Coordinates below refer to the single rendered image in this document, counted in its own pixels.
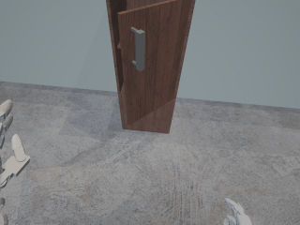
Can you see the cupboard door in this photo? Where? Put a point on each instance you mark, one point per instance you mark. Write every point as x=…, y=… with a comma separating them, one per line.
x=165, y=25

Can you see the robot left hand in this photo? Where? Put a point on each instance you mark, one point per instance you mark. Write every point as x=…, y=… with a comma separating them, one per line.
x=14, y=166

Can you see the robot right hand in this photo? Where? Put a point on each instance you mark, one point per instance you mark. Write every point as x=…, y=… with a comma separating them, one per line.
x=238, y=213

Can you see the handle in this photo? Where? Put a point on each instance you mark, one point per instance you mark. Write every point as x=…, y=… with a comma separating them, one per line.
x=139, y=48

